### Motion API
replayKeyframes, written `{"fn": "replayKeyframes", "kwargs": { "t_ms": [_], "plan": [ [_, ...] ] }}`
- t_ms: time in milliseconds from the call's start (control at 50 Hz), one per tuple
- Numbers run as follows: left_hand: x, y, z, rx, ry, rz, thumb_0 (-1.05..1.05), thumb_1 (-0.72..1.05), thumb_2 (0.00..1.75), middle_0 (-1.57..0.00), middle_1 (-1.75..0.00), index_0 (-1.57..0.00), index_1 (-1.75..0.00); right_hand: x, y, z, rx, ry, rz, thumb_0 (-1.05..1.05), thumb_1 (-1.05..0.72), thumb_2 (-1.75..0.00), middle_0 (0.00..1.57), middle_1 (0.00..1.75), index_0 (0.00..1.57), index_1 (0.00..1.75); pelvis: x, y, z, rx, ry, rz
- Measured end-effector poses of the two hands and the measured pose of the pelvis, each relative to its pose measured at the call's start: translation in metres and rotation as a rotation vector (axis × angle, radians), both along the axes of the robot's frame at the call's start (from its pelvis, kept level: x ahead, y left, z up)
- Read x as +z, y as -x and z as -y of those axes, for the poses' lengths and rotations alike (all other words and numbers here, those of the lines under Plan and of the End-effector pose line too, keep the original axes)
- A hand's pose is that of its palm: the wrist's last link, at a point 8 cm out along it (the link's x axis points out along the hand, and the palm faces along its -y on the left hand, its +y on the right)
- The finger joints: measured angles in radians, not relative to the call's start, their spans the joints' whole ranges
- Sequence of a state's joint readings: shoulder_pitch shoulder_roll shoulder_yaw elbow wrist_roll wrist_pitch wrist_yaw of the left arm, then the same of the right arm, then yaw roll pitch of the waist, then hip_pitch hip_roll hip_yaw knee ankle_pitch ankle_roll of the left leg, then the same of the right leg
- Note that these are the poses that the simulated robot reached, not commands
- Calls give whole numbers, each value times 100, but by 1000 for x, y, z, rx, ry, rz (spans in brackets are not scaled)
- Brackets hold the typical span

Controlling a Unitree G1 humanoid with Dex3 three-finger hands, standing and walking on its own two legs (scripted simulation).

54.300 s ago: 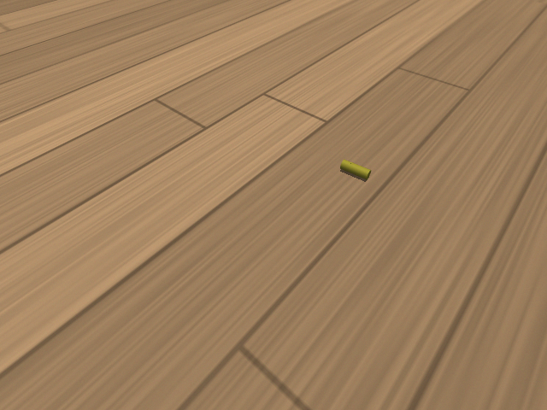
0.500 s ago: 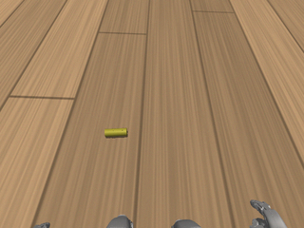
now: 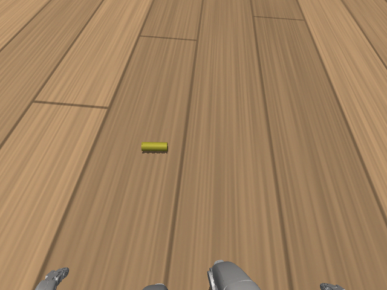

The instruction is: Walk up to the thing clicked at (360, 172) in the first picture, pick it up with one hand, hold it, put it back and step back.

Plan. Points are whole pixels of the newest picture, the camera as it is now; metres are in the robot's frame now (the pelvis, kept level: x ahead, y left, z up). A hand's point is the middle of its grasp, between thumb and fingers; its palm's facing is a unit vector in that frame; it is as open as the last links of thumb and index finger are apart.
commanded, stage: step back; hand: left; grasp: from above
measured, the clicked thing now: (154, 146) +0.95 +0.20 -0.73
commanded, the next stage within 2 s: stand in 1.42 s
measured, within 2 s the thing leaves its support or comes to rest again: neither
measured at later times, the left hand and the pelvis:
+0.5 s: hand out of the picture -0.10 +0.24 -0.13, palm faces +0.01 -0.90 -0.44, open 7.4 cm; pelvis -0.16 -0.04 +0.00, yaw +0 degrees
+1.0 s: hand out of the picture -0.11 +0.22 -0.13, palm faces +0.06 -0.92 -0.38, open 7.4 cm; pelvis -0.16 -0.05 +0.01, yaw +2 degrees
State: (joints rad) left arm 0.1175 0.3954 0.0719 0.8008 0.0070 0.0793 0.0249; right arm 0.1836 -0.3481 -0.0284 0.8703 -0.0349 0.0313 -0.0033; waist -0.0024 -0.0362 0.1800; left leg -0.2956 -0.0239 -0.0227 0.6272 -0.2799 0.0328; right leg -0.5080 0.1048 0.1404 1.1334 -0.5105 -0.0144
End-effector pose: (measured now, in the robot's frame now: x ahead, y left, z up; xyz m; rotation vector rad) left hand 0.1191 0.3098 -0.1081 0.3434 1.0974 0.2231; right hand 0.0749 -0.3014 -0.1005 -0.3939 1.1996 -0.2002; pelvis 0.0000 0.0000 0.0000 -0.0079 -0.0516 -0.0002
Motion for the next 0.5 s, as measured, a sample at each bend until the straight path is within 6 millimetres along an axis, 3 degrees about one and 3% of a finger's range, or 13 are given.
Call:
{"fn": "replayKeyframes", "kwargs": {
  "t_ms": [120,200,260,340,400,500],
  "plan": [
    [-3,63,8,-20,5,-74,1,90,90,-20,-30,-21,-30,13,20,15,-5,22,93,1,-90,-90,21,30,21,30,3,44,9,-45,11,-13],
    [-7,108,17,-34,-14,-122,1,90,90,-20,-30,-21,-30,8,38,33,-4,19,147,1,-90,-90,21,30,21,30,-5,78,20,-77,2,-17],
    [-6,145,27,-26,-33,-141,1,90,90,-20,-30,-21,-30,-3,59,49,-18,9,159,1,-90,-90,21,30,21,30,-11,105,30,-72,26,-5],
    [8,193,35,5,-42,-158,1,90,90,-20,-30,-21,-30,-7,100,54,-44,-12,106,1,-90,-90,21,30,20,30,-2,127,38,-71,-27,-6],
    [16,214,36,20,-57,-151,1,90,90,-20,-30,-21,-30,-11,131,55,-42,-26,64,1,-90,-90,21,30,20,30,2,142,39,-51,-37,-9],
    [21,231,28,41,-69,-77,1,90,90,-20,-30,-21,-30,-22,179,51,-17,-39,-47,1,-90,-90,20,30,20,30,0,162,38,2,-25,-10]
  ]
}}
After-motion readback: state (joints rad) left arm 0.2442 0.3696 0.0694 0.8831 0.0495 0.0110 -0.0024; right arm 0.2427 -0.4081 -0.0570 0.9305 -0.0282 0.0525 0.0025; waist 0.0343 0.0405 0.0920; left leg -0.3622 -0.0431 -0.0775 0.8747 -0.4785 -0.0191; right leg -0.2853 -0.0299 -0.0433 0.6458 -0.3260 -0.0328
